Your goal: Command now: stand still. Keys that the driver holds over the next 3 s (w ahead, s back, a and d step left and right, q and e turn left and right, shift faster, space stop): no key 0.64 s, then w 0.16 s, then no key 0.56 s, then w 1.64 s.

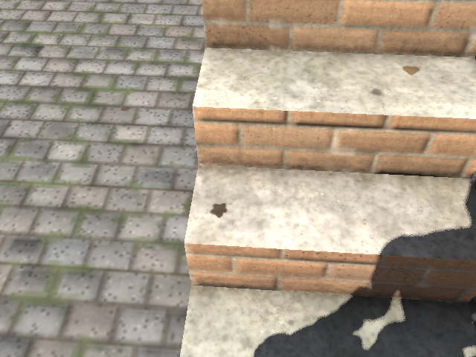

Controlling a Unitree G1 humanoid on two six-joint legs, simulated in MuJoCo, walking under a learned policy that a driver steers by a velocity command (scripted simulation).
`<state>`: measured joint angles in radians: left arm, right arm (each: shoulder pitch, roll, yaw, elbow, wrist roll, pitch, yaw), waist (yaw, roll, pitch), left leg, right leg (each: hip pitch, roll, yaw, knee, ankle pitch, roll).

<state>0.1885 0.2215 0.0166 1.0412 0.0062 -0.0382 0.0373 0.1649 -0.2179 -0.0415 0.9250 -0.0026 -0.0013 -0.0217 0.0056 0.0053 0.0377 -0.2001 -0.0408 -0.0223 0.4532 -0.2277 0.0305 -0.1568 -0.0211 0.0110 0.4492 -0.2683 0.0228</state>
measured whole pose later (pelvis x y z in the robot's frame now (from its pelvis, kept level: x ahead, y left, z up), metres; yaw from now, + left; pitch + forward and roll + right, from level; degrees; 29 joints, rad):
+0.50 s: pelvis +0.00 +0.00 +0.00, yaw +0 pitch -1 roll +0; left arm 0.21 0.22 0.01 1.12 0.01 -0.03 0.04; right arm 0.17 -0.22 -0.03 1.04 0.00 -0.01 -0.02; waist 0.01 0.00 0.03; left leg -0.20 -0.04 -0.02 0.43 -0.21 0.03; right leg -0.16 -0.02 0.01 0.43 -0.25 0.02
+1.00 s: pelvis +0.03 -0.02 +0.00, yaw -1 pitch -1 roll +0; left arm 0.28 0.19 -0.01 1.13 0.01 -0.05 0.04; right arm 0.21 -0.21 0.00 1.08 -0.01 -0.04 -0.03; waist -0.01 0.01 0.02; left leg -0.14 -0.03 -0.03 0.41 -0.25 0.01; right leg -0.10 0.00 0.02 0.42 -0.30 0.00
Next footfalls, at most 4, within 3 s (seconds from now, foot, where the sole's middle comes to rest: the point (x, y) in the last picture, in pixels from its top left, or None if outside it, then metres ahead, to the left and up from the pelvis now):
2.16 right None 0.25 -0.15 -0.78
2.64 left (219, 345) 0.47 0.08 -0.58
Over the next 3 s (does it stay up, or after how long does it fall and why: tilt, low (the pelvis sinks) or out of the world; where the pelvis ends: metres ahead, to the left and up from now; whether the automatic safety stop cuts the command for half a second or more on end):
stays up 0.45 0.01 0.18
